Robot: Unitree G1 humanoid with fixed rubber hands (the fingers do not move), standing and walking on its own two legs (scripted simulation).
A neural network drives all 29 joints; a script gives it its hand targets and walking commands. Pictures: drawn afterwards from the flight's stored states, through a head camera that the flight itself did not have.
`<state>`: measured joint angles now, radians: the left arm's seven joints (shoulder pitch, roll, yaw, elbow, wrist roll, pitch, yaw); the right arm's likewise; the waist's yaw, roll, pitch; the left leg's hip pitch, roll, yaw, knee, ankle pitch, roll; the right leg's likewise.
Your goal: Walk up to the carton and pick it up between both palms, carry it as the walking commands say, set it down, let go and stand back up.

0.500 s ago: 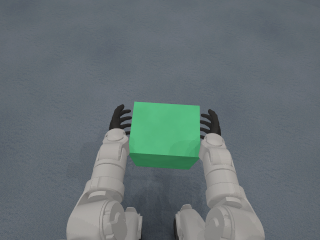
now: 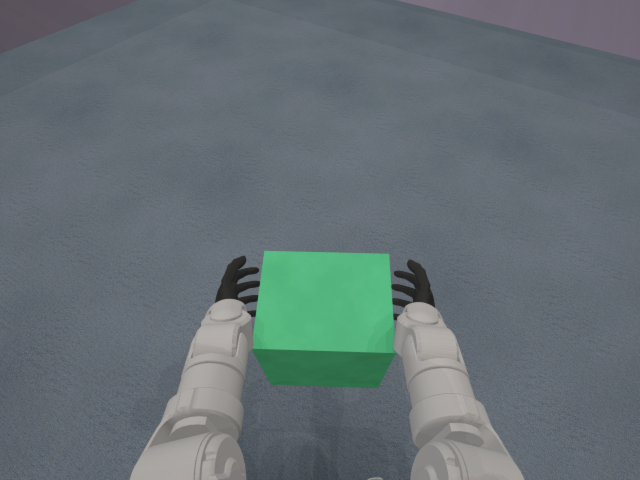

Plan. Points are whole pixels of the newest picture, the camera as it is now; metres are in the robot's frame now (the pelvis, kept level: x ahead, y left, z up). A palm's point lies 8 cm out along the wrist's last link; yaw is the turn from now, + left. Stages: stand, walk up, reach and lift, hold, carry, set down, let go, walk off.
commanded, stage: reach and lift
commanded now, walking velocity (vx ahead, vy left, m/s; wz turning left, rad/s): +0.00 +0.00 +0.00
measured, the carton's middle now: (325, 324) +0.36 -0.01 -0.09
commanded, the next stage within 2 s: hold in 1.98 s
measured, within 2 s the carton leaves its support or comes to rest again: neither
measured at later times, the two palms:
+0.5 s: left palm (220, 291) +0.32 +0.12 +0.07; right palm (432, 310) +0.30 -0.14 +0.06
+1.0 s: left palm (219, 282) +0.32 +0.12 +0.09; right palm (437, 303) +0.30 -0.14 +0.08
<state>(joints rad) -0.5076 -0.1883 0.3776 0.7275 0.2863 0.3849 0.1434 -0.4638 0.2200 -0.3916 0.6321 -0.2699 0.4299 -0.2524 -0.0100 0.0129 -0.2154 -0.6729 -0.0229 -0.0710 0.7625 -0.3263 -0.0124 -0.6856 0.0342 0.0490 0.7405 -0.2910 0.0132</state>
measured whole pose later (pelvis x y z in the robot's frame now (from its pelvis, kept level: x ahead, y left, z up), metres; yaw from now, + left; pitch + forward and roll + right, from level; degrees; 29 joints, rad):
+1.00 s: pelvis +0.00 +0.00 +0.02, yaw +0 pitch -2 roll -1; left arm -0.58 -0.20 0.36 0.72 0.34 0.66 0.17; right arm -0.46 0.21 -0.36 0.58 -0.27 0.72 -0.27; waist -0.01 0.01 -0.15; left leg -0.28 -0.01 -0.08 0.61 -0.29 -0.01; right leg -0.28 0.03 0.05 0.57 -0.25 0.01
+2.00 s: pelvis -0.01 -0.01 +0.02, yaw +0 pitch -4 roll +0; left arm -0.50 -0.21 0.36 0.65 0.36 0.69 0.14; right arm -0.46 0.21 -0.33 0.58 -0.30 0.75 -0.26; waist -0.01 0.01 -0.16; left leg -0.24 -0.01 -0.08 0.56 -0.26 -0.01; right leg -0.25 0.03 0.05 0.54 -0.23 0.00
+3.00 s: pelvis -0.02 -0.09 +0.02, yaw -9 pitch +3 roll +0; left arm -0.46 -0.22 0.17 0.03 0.15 1.06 0.23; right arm -0.39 0.19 -0.17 -0.07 -0.16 1.09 -0.29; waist 0.00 0.02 -0.05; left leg -0.50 0.11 -0.01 0.93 -0.50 -0.09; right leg -0.37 0.06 0.06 0.60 -0.28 -0.03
